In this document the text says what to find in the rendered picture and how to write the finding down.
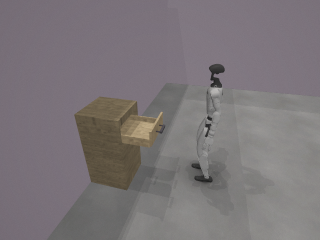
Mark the robot left shin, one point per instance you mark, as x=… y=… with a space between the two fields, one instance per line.
x=203 y=162

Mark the drawer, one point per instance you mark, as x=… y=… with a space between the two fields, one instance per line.
x=141 y=130

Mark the right robot foot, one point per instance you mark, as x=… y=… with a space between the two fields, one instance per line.
x=196 y=165

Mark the handle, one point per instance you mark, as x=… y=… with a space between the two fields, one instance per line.
x=162 y=129

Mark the robot left hand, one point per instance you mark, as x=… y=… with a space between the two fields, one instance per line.
x=208 y=141

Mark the robot left forearm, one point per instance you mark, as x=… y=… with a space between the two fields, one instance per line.
x=215 y=120

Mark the cabinet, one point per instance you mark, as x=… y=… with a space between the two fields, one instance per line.
x=109 y=161

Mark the robot left upper arm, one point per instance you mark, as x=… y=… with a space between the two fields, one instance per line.
x=215 y=96

